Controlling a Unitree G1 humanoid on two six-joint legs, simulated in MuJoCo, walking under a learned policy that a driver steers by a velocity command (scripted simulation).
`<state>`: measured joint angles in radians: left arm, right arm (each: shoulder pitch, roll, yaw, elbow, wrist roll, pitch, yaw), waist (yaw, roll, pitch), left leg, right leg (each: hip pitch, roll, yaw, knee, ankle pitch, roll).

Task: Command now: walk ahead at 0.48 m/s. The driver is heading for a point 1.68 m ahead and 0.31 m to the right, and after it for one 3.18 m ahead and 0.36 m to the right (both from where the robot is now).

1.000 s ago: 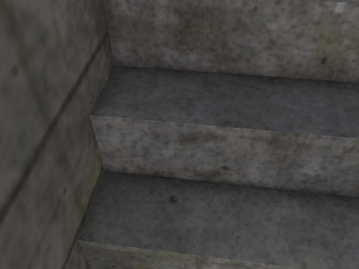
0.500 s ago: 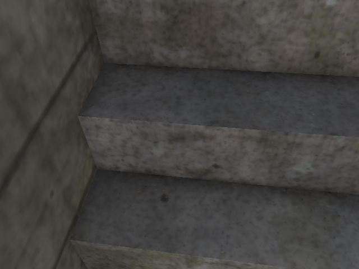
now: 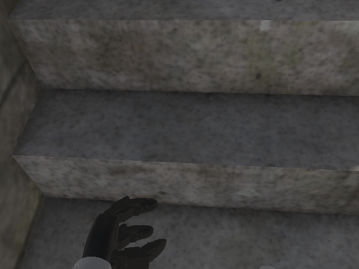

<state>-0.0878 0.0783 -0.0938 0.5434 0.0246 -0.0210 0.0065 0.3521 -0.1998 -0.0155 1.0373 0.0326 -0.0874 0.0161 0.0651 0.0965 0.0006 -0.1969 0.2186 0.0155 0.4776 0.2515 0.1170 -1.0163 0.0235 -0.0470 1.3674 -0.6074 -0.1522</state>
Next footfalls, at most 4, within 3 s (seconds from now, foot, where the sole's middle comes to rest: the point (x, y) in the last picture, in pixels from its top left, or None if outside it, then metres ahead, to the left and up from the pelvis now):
0.86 left None -0.11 0.20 -0.85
1.04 right None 0.11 0.01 -0.61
1.56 left None -0.10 0.17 -0.85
1.94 right None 0.15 -0.12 -0.63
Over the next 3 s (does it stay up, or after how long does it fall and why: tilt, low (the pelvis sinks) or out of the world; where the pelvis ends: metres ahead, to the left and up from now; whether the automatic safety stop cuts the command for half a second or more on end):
stays up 0.41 0.07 0.39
